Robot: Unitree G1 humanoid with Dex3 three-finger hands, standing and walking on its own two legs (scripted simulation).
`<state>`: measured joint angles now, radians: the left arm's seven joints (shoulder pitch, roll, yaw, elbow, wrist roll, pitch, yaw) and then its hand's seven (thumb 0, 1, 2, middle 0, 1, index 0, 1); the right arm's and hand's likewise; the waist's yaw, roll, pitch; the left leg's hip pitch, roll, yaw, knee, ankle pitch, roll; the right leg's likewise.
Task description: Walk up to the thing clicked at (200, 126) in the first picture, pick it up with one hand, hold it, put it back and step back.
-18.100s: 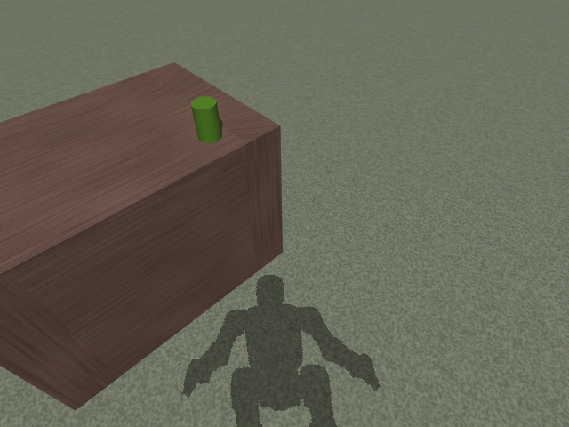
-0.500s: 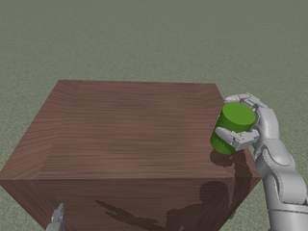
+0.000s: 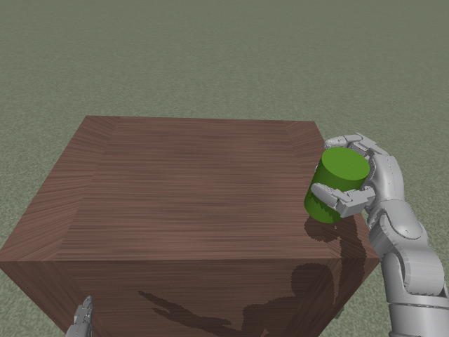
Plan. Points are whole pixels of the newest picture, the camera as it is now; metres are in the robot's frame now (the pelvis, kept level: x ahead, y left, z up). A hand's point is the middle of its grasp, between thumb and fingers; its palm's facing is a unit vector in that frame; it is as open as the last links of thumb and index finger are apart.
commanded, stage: hold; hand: right
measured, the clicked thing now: (333, 186) +0.33 -0.16 +0.16
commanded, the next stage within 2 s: crouch in 0.32 s
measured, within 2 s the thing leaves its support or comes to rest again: neither
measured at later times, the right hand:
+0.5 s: hand (340, 173) +0.33 -0.16 +0.18, palm faces +0.12 +0.99 -0.01, open 10.0 cm
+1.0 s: hand (321, 182) +0.39 -0.17 +0.11, palm faces +0.14 +0.99 +0.01, open 10.0 cm
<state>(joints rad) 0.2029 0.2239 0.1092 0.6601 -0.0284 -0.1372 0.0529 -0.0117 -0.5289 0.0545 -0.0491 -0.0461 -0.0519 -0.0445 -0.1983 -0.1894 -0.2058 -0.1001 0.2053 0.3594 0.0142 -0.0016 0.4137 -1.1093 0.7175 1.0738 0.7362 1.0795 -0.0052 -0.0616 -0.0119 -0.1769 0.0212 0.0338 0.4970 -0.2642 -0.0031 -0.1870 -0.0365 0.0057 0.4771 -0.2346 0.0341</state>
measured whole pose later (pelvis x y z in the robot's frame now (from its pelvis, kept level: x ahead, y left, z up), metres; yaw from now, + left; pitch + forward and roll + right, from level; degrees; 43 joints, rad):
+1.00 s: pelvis -0.01 +0.00 +0.00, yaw +1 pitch +1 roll +0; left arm 0.19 0.21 0.07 0.65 -0.01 -0.16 0.06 -0.01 -0.53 0.06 -0.05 -0.04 -0.05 -0.04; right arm -0.41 -0.23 -0.25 0.46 0.16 0.02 0.01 0.00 0.42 -1.12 0.72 1.07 0.74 1.08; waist 0.05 -0.01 0.00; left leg -0.30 0.01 0.01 0.55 -0.26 -0.01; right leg -0.31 -0.05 -0.01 0.54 -0.25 0.03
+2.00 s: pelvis -0.01 -0.02 -0.04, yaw +2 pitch +14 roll +1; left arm 0.29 0.21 0.06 0.33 0.02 -0.10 0.02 -0.01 -0.55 0.07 -0.06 -0.04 -0.05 -0.05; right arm -0.63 -0.34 -0.36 0.98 0.10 -0.38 0.07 0.00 0.43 -1.14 0.71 1.09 0.73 1.09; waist 0.13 0.02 -0.09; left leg -0.70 0.00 0.00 0.84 -0.37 -0.02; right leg -0.73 -0.06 -0.01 0.88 -0.39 0.01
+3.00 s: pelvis -0.02 -0.02 -0.09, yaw +2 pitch +19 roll +2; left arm 0.38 0.23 0.07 0.06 0.05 -0.02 -0.01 -0.01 -0.54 0.06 -0.06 -0.04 -0.05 -0.04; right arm -0.65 -0.38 -0.44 1.00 0.06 -0.46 0.07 0.00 0.41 -1.12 0.72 1.06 0.74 1.06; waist 0.18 0.01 -0.13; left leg -0.96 -0.01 0.02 1.08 -0.46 -0.02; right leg -0.99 -0.07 0.02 1.13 -0.48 0.02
